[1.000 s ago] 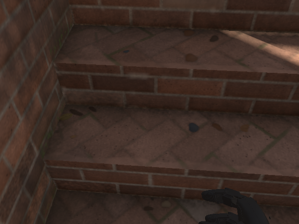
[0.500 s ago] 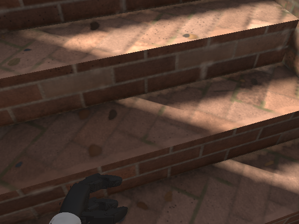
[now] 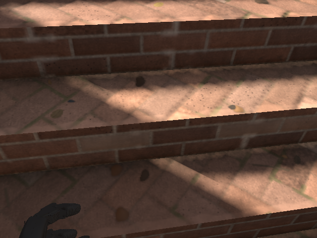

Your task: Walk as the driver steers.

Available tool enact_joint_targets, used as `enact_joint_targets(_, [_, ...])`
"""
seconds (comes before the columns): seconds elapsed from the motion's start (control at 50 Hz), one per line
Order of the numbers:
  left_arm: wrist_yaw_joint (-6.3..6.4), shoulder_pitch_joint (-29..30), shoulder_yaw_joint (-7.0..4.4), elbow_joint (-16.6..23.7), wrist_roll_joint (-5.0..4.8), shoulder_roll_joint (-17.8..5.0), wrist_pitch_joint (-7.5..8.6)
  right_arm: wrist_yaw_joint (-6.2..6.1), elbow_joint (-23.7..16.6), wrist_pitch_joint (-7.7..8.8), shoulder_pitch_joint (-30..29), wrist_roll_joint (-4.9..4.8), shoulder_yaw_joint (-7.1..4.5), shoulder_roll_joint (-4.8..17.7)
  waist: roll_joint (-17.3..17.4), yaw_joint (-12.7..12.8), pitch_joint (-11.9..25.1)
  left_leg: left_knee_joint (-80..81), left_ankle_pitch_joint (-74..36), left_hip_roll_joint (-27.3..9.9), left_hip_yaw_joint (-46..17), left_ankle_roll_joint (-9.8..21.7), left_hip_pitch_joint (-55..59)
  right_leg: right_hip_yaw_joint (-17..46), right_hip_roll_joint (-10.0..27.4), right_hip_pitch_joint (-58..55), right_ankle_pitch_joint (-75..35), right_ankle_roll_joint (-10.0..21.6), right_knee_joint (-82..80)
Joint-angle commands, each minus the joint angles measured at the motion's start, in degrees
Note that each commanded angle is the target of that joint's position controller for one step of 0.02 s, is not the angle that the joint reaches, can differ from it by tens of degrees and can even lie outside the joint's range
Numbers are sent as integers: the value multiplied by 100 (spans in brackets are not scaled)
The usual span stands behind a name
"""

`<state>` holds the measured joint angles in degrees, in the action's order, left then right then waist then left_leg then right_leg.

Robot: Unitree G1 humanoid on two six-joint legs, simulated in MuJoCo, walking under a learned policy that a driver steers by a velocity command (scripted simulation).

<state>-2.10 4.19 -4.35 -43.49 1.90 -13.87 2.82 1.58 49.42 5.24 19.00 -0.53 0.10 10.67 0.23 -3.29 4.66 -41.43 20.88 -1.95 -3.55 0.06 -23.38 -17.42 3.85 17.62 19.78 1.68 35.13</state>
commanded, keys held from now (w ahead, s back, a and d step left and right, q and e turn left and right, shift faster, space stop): q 0.26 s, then no key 0.56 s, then w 0.18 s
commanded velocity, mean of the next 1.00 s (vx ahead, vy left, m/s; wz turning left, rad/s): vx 0.04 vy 0.00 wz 0.26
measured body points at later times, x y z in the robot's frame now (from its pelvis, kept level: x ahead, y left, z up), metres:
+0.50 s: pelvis -0.01 -0.05 +0.00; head -0.01 -0.06 +0.45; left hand +0.12 +0.19 -0.09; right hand +0.21 -0.26 -0.10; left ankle -0.10 +0.11 -0.59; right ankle +0.00 -0.13 -0.72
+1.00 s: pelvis +0.01 -0.02 +0.00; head +0.02 -0.02 +0.45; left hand +0.04 +0.23 -0.13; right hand +0.20 -0.20 -0.12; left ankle -0.02 +0.09 -0.72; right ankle +0.00 -0.13 -0.72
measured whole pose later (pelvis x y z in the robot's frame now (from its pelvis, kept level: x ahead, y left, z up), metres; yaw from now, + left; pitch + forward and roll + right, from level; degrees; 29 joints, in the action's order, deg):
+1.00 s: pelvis +0.01 -0.02 +0.00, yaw +16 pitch +4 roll -1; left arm -1.7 -13.8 -0.8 -49.4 2.0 -10.1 3.7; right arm 2.5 46.8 2.6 10.1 2.7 -2.0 10.8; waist 1.3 0.6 4.6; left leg -38.6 19.4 -0.3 -1.7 7.3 -23.4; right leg -5.3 0.2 17.5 21.4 3.9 34.0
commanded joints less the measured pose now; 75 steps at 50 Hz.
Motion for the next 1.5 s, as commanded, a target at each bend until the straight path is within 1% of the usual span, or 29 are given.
enact_joint_targets(0.02, [230,170,-226,691,-88,-479,7,-75,-625,191,61,101,-239,847,994,310,754,966,-4104,-764,-1642,1365,665,306,-47,-129,-721,6,595])
enact_joint_targets(0.14, [276,420,-184,1052,65,-392,28,-9,-811,113,-84,-6,-431,1067,831,-100,644,1463,-4385,-1380,-2430,1802,1071,1950,-232,2423,1880,-258,5204])
enact_joint_targets(0.2, [434,248,-22,1382,125,-104,34,-241,-1110,-109,-728,-26,-358,760,283,247,725,1268,-3510,-786,-2220,1487,1261,2020,-392,2746,1398,-204,3359])
enact_joint_targets(0.22, [258,83,224,1425,162,285,139,-325,-1347,-296,-1208,206,-340,827,281,200,800,1349,-3097,-395,-1943,1330,1184,1955,-514,2528,1382,-232,2013])
enact_joint_targets(0.3, [19,-1158,169,710,-108,196,261,-67,-1315,-513,-1495,343,-493,1113,525,401,637,1534,-1909,-424,-2110,1322,-561,1510,-605,-656,-2052,-541,-230])
enact_joint_targets(0.34, [164,-1197,41,773,13,-750,301,63,-1183,-525,-535,174,-364,343,-741,-158,1038,-105,-193,552,-1038,338,-919,2999,508,-1308,-3911,772,-639])
enact_joint_targets(0.38, [-16,-42,123,1139,-78,-497,167,44,-1015,-443,-517,148,-385,560,-659,-184,928,-1946,511,437,-919,-672,-1757,4795,1553,-1041,-2690,1762,-1091])
enact_joint_targets(0.46, [-156,623,511,1333,-2,146,154,-203,-871,-314,-956,182,-569,975,-209,-67,230,-5438,-109,643,-1025,-850,-1888,3336,893,354,-1593,1086,-1360])
enact_joint_targets(0.52, [-175,-235,911,1112,-344,895,84,-102,-839,-87,-1304,140,-297,332,263,325,27,-2219,670,198,-1053,-1058,-2687,2947,578,-1179,-360,710,-1145])
enact_joint_targets(0.56, [-157,-597,579,620,-645,-49,30,223,-638,-128,-1106,273,-169,36,-241,197,-231,1064,1049,-62,199,-1173,-1082,2380,84,-656,1109,216,-1287])
enact_joint_targets(0.62, [-640,-722,564,229,-178,317,91,323,-570,-133,-1048,210,-189,313,-573,41,-156,891,-1518,-227,-171,-632,463,2871,581,307,1322,143,-1295])
enact_joint_targets(0.68, [-324,-724,577,353,58,359,296,182,-1067,21,-2009,75,-168,595,-222,498,128,947,-1447,-238,-349,665,-859,1776,96,-1006,-1444,146,-322])
enact_joint_targets(0.86, [-242,-1352,453,-91,-117,319,229,270,-621,-199,-1073,179,-161,227,57,188,116,1117,-790,-162,-212,510,95,1740,15,-155,-455,279,-613])
enact_joint_targets(1.0, [193,-1347,151,-185,-36,-386,141,9,-606,-118,-923,330,-300,277,-422,250,-162,117,-353,147,411,1048,-299,3437,1246,-149,1380,1614,-2064])
enact_joint_targets(1.06, [265,-1277,123,-142,-163,-341,117,-121,-366,42,-174,159,-251,250,-806,55,-398,1110,-190,30,176,864,784,2202,314,102,255,922,-984])
enact_joint_targets(1.08, [156,-1194,204,-262,65,-39,-50,-56,-17,90,341,368,-364,483,737,-62,140,1506,-349,-172,-438,1456,1684,2038,403,904,-192,1030,-98])
enact_joint_targets(1.12, [-28,-1205,288,-391,159,89,-9,-132,458,79,1923,416,-489,939,1813,-850,-207,2841,-49,-1740,-3936,2851,3517,1954,-718,4614,318,449,4671])
enact_joint_targets(1.16, [-105,-1157,278,-525,-34,185,180,59,1082,-141,2291,745,-280,572,882,-644,-389,2331,-383,-1600,-2808,2234,3214,2742,-930,6626,-322,1159,9255])
enact_joint_targets(1.22, [-193,-253,513,417,151,523,-22,132,1536,-224,1574,540,309,-536,-26,115,-31,2391,-820,-1625,-1516,1715,2341,2251,-193,7300,43,1714,10176])
enact_joint_targets(1.28, [-143,331,738,980,-22,554,-292,12,1530,-4,742,725,334,-380,-153,646,-96,3139,-1244,-1146,-454,1368,829,1968,269,6571,512,1751,8833])
enact_joint_targets(1.3, [173,1003,932,1434,-78,1076,-28,-238,1491,276,787,117,-10,458,-52,442,-1306,4145,-441,-1119,-473,1236,55,1342,108,5598,647,890,7980])
enact_joint_targets(1.34, [360,652,1037,1473,-352,882,16,-526,1481,261,550,-212,19,526,-123,639,-1212,5271,-1854,-1046,94,1269,-1120,1004,322,3002,940,745,5265])
enact_joint_targets(1.36, [-162,1562,987,1507,-219,443,-457,149,1315,152,298,299,29,1096,604,981,499,4686,-5587,-974,-132,1887,-2195,746,-524,1404,1425,588,5345])
enact_joint_targets(1.38, [-394,519,928,1121,-136,336,-686,515,1144,182,64,394,-76,1551,943,1282,428,3875,-9164,-1584,-21,2098,-919,797,-680,1744,413,642,5316])
enact_joint_targets(1.4, [-392,-365,783,604,-17,-4,-689,583,832,246,-65,185,-269,1774,978,1375,1009,2901,-10767,-1279,368,1971,828,492,-992,1936,103,544,3710])
enact_joint_targets(1.42, [162,-2222,595,115,-48,239,-326,9,1078,364,905,-325,-389,1311,653,1414,2037,1125,-11354,-1148,686,1451,2061,485,-1116,339,1739,763,3582])
enact_joint_targets(1.46, [616,-3485,259,-535,-30,-647,-280,25,583,505,322,-176,-401,842,-1263,1832,1976,-2751,-6393,-95,572,865,-684,5421,626,-1039,3112,1785,240])
enact_joint_targets(1.48, [225,-4278,401,-843,556,-742,-538,713,1008,15,-95,563,-283,292,-2076,2307,408,-6488,-3038,1162,-1603,1208,-3417,8034,782,-254,3805,2156,-1835])
enact_joint_targets(1.5, [20,-3865,259,-1165,362,-834,-326,792,600,1,-260,313,-269,-152,-1739,1387,-682,-8091,-3113,1186,-2056,1649,-5142,7131,966,99,3277,1504,-1281])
